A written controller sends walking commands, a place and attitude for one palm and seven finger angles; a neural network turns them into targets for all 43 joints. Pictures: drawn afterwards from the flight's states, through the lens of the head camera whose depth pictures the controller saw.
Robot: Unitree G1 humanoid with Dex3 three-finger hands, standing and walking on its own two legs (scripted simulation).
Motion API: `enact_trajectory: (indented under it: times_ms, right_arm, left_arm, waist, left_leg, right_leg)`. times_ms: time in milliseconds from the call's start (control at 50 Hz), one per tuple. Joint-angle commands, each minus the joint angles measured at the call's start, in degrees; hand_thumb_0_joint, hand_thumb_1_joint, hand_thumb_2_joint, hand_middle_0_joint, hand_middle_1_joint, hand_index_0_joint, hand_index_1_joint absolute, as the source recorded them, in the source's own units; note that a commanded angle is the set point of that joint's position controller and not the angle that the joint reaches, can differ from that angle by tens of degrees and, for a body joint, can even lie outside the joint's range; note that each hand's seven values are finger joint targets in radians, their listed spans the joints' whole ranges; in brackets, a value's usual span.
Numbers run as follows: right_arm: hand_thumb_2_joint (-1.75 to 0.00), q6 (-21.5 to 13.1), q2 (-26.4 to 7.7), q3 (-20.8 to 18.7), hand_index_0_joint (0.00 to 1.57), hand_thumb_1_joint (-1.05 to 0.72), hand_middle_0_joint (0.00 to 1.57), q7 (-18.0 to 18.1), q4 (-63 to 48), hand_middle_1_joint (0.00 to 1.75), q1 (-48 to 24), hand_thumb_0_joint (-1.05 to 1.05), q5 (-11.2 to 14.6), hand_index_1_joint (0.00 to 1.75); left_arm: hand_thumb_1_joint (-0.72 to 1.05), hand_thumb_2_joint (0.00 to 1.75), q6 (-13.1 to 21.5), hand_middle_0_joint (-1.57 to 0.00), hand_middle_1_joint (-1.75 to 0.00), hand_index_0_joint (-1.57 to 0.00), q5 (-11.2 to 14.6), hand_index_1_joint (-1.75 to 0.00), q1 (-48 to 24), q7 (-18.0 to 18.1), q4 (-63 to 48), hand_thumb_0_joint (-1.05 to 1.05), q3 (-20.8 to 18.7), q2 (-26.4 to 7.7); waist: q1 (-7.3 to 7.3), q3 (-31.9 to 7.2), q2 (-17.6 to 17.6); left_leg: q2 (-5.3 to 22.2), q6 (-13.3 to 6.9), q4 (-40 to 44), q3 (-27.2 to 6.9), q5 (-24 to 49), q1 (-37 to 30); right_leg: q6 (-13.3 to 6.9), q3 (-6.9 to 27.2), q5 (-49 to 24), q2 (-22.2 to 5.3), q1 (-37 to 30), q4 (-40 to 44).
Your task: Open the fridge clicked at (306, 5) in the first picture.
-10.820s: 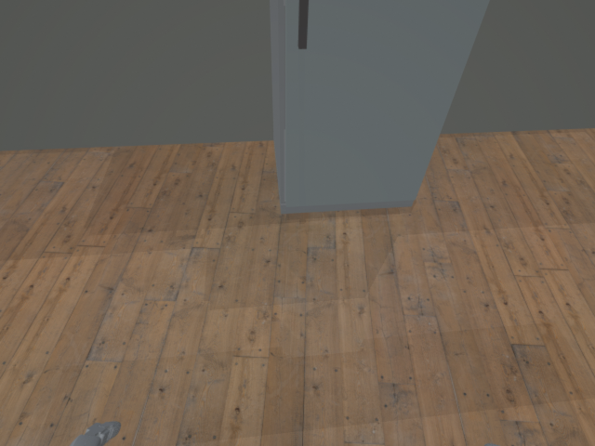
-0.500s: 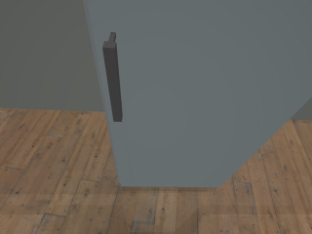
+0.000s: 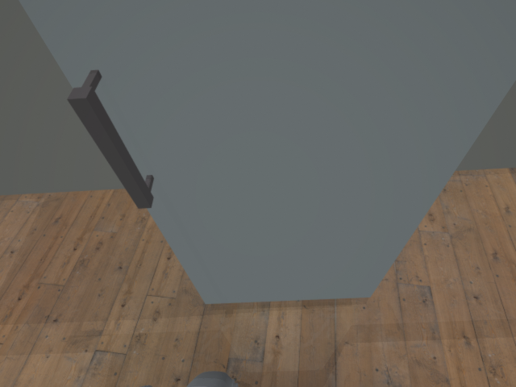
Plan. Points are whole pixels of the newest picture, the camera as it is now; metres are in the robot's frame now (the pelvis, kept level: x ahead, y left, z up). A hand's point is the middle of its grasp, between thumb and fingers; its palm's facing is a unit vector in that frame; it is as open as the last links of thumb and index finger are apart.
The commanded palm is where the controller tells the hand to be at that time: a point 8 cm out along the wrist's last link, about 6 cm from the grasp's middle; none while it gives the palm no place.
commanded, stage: come to a stop and stand still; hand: left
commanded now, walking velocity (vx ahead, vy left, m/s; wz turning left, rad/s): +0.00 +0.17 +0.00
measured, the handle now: (123, 148) +0.42 +0.22 +0.15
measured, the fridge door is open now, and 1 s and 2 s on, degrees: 0 0 0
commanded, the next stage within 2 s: look again from close up in 0.84 s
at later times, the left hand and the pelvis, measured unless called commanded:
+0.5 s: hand out of the picture -0.07 +0.23 -0.18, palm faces +0.12 -0.98 -0.19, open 7.4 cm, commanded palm none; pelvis -0.04 +0.05 +0.00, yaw +1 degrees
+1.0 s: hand out of the picture -0.04 +0.25 -0.18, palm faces +0.00 -0.98 -0.21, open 7.3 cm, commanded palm none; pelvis -0.05 +0.07 +0.00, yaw +0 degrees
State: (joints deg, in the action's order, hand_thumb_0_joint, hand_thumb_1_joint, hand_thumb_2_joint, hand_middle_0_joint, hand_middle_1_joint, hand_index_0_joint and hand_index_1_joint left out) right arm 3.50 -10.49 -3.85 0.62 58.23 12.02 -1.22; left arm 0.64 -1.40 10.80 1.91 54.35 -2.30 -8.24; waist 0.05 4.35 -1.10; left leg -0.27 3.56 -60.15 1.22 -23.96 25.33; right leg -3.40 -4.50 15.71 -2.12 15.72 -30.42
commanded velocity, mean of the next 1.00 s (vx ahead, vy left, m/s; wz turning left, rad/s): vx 0.00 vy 0.02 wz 0.00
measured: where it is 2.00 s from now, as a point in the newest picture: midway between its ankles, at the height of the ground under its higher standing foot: outside the picture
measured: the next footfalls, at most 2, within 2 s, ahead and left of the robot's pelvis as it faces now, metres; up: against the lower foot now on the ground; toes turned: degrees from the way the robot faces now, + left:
left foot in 0.36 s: -0.01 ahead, +0.17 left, +0.00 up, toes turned +3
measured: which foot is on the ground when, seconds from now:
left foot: up 0.00-0.34, down 0.36-1.00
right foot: down 0.00-1.00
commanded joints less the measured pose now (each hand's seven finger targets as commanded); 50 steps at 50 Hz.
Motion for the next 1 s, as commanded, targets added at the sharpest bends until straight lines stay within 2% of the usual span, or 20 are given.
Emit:
enact_trajectory:
  times_ms: [0,100,200,280,300,320,340,360,400,440,500,540,560,600,800,820,840,860,900,980]
  right_arm:
    - [-0.9,-0.58,-3.32,-0.12,0.2,-0.9,0.2,-0.28,-3.76,0.3,-0.64,0.0,-0.03,0.3]
    - [-0.9,-0.47,-2.98,0.28,0.2,-0.9,0.2,-0.63,-4.69,0.3,-1.76,0.0,0.02,0.3]
    - [-0.9,-1.31,-2.44,0.75,0.2,-0.9,0.2,-0.96,-5.28,0.3,-2.19,0.0,0.48,0.3]
    - [-0.9,-2.77,-1.72,1.45,0.2,-0.9,0.2,-0.28,-2.78,0.3,4.54,0.0,0.74,0.3]
    - [-0.9,-3.26,-2.92,1.36,0.2,-0.9,0.2,0.08,-1.87,0.3,6.52,0.0,0.8,0.3]
    - [-0.9,-3.53,-5.68,0.97,0.2,-0.9,0.2,0.39,-2.12,0.3,6.61,0.0,0.38,0.3]
    - [-0.9,-3.26,-8.24,0.73,0.2,-0.9,0.2,0.62,-3.3,0.3,5.07,0.0,-0.11,0.3]
    - [-0.9,-2.91,-7.94,1.01,0.2,-0.9,0.2,0.75,-4.31,0.3,2.15,0.0,-0.39,0.3]
    - [-0.9,-3.58,-5.81,1.96,0.2,-0.9,0.2,1.17,-4.01,0.3,-1.1,0.0,-0.31,0.3]
    - [-0.9,-3.6,-5.41,2.13,0.2,-0.9,0.2,1.38,-3.73,0.3,-0.95,0.0,-0.12,0.3]
    - [-0.9,-4.06,-4.69,2.09,0.2,-0.9,0.2,1.54,-2.77,0.3,1.18,0.0,0.08,0.3]
    - [-0.9,-4.58,-3.13,2.39,0.2,-0.9,0.2,1.31,-1.85,0.3,2.88,0.0,0.7,0.3]
    - [-0.9,-4.84,-2.44,2.55,0.2,-0.9,0.2,1.25,-1.36,0.3,3.79,0.0,0.76,0.3]
    - [-0.9,-4.64,-2.83,2.42,0.2,-0.9,0.2,1.24,-0.03,0.3,4.42,0.0,0.62,0.3]
    - [-0.9,-4.94,-1.94,3.42,0.2,-0.9,0.2,1.2,3.87,0.3,6.82,0.0,0.44,0.3]
    - [-0.9,-5.54,-5.37,3.03,0.2,-0.9,0.2,0.56,0.08,0.3,0.31,0.0,1.1,0.3]
    - [-0.9,-4.78,-2.59,3.12,0.2,-0.9,0.2,0.29,-1.13,0.3,4.91,0.0,0.67,0.3]
    - [-0.9,-5.26,-1.88,3.35,0.2,-0.9,0.2,0.04,-0.27,0.3,6.22,0.0,-0.23,0.3]
    - [-0.9,-5.62,-3.2,3.27,0.2,-0.9,0.2,0.33,-0.52,0.3,8.74,0.0,0.21,0.3]
    - [-0.9,-5.69,-3.86,3.4,0.2,-0.9,0.2,0.62,-1.0,0.3,8.56,0.0,0.26,0.3]
  left_arm:
    - [0.9,0.9,0.65,-0.2,-0.3,-0.2,0.15,-0.3,9.59,1.19,-0.18,0.0,-2.71,-10.9]
    - [0.9,0.9,0.25,-0.2,-0.3,-0.2,-0.29,-0.3,9.46,1.15,0.16,0.0,-2.79,-11.59]
    - [0.9,0.9,-0.27,-0.2,-0.3,-0.2,-0.81,-0.3,8.42,0.47,0.19,0.0,-2.76,-12.17]
    - [0.9,0.9,-0.94,-0.2,-0.3,-0.2,-0.22,-0.3,6.84,0.12,1.18,0.0,-2.46,-11.25]
    - [0.9,0.9,-1.2,-0.2,-0.3,-0.2,-0.07,-0.3,6.9,0.04,1.28,0.0,-1.96,-9.57]
    - [0.9,0.9,-1.53,-0.2,-0.3,-0.2,0.31,-0.3,7.7,-0.17,1.19,0.0,-1.4,-6.77]
    - [0.9,0.9,-1.73,-0.2,-0.3,-0.2,0.43,-0.3,7.76,-0.29,0.86,0.0,-0.93,-4.52]
    - [0.9,0.9,-1.65,-0.2,-0.3,-0.2,-0.02,-0.3,7.6,-0.28,0.88,0.0,-0.63,-3.79]
    - [0.9,0.9,-1.86,-0.2,-0.3,-0.2,-0.35,-0.3,8.18,-0.64,3.38,0.0,-0.24,-3.53]
    - [0.9,0.9,-1.72,-0.2,-0.3,-0.2,-0.25,-0.3,10.01,-0.81,4.64,0.0,0.02,-3.17]
    - [0.9,0.9,-0.66,-0.2,-0.3,-0.2,-0.1,-0.3,11.98,-0.69,6.06,0.0,0.43,-3.06]
    - [0.9,0.9,0.34,-0.2,-0.3,-0.2,0.07,-0.3,12.06,-0.39,7.02,0.0,0.8,-5.02]
    - [0.9,0.9,0.58,-0.2,-0.3,-0.2,0.17,-0.3,11.69,-0.29,6.97,0.0,0.81,-5.87]
    - [0.9,0.9,0.76,-0.2,-0.3,-0.2,0.38,-0.3,9.8,-0.25,7.27,0.0,0.85,-5.58]
    - [0.9,0.9,0.13,-0.2,-0.3,-0.2,0.61,-0.3,8.8,-0.06,8.54,0.0,1.32,-4.49]
    - [0.9,0.9,1.36,-0.2,-0.3,-0.2,0.02,-0.3,13.74,2.26,10.37,0.0,2.05,-7.03]
    - [0.9,0.9,1.74,-0.2,-0.3,-0.2,0.54,-0.3,9.58,1.69,7.38,0.0,1.79,-9.08]
    - [0.9,0.9,2.57,-0.2,-0.3,-0.2,0.49,-0.3,7.72,1.0,6.8,0.0,1.37,-9.36]
    - [0.9,0.9,2.05,-0.2,-0.3,-0.2,0.64,-0.3,7.36,0.71,6.33,0.0,1.91,-7.6]
    - [0.9,0.9,1.18,-0.2,-0.3,-0.2,0.54,-0.3,7.19,0.38,6.45,0.0,2.32,-5.63]
  waist:
    - [-3.39,-6.1,7.65]
    - [-3.25,-5.96,8.79]
    - [-3.02,-4.97,11.13]
    - [0.02,-6.09,9.42]
    - [0.58,-6.4,5.46]
    - [0.5,-5.22,-4.25]
    - [-0.09,-1.79,-12.19]
    - [-1.11,2.27,-9.84]
    - [-2.19,1.82,-11.07]
    - [-2.55,1.5,-10.27]
    - [-3.02,-0.82,-2.77]
    - [-1.75,-2.94,2.2]
    - [-1.19,-3.71,1.5]
    - [-0.52,-4.23,6.65]
    - [-1.14,1.48,-0.82]
    - [-3.22,0.77,-0.99]
    - [0.8,-3.85,-2.4]
    - [0.64,-5.32,-6.45]
    - [0.88,-6.26,-4.21]
    - [0.06,-0.28,-0.12]
  left_leg:
    - [1.28,0.71,-2.02,-2.45,1.06,8.02]
    - [1.47,0.42,2.84,-1.87,1.48,6.03]
    - [0.93,-1.16,15.67,0.41,1.39,-3.24]
    - [-0.26,-2.3,34.84,2.93,10.4,-19.13]
    - [2.27,-2.81,37.98,1.74,11.21,-22.49]
    - [8.76,-4.84,41.93,-6.37,8.76,-21.43]
    - [15.68,-8.53,47.65,-14.04,3.91,-13.17]
    - [17.62,-11.05,49.85,-13.83,1.67,-4.79]
    - [13.14,-10.4,50.46,-10.6,2.66,-3.26]
    - [11.62,-10.19,48.51,-8.11,5.97,-4.77]
    - [9.34,-8.94,42.62,-6.48,13.05,-8.71]
    - [5.96,-6.21,38.39,-3.64,16.52,-11.31]
    - [5.43,-5.74,38.32,-3.2,19.03,-12.55]
    - [5.67,-4.83,38.2,-2.6,17.36,-14.77]
    - [6.1,-4.74,43.83,-3.77,10.29,-11.01]
    - [6.69,-3.39,31.46,-0.41,16.97,-11.05]
    - [3.74,-3.34,33.31,-1.43,6.54,-12.41]
    - [3.31,-3.94,34.16,-1.93,12.29,-13.8]
    - [6.1,-5.16,36.0,-3.75,13.92,-12.55]
    - [6.77,-6.13,39.84,-5.32,10.73,-7.98]
  right_leg:
    - [-7.16,15.6,-37.56,-18.18,-13.97,8.33]
    - [-7.99,15.78,-25.2,-18.08,-11.42,10.79]
    - [-7.36,15.87,-7.17,-16.08,-3.52,14.27]
    - [-2.91,11.16,-0.8,-10.96,4.03,9.69]
    - [-0.84,8.55,2.71,-8.04,5.73,6.74]
    - [1.29,5.28,7.73,-4.06,8.99,2.37]
    - [3.43,0.76,11.13,-1.13,7.89,-1.83]
    - [3.75,0.57,10.52,-1.1,4.64,-6.47]
    - [3.67,1.98,6.93,-1.62,1.02,-9.17]
    - [3.59,2.58,4.51,-1.35,0.59,-8.96]
    - [4.02,3.55,-1.99,-1.9,-3.89,4.1]
    - [2.73,8.5,-10.16,-5.33,-5.81,8.72]
    - [2.09,8.8,-15.76,-6.67,-6.74,8.35]
    - [1.83,8.3,-13.0,-5.85,-4.99,8.21]
    - [2.23,6.66,-4.12,-4.14,-4.56,10.29]
    - [2.17,9.07,-19.67,-6.48,-2.78,8.67]
    - [0.52,11.68,-4.07,-7.87,-2.17,9.32]
    - [-0.05,10.38,-11.82,-7.26,-2.57,6.72]
    - [0.57,7.45,-3.52,-3.97,-3.62,5.21]
    - [1.22,6.06,-1.61,-2.66,-2.98,4.48]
